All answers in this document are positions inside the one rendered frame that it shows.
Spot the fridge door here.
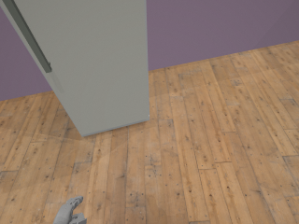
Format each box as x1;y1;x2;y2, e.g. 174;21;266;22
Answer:
0;0;149;135

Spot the handle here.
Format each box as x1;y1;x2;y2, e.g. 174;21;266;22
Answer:
2;0;52;73

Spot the robot left hand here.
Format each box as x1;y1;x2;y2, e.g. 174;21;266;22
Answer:
52;196;87;224

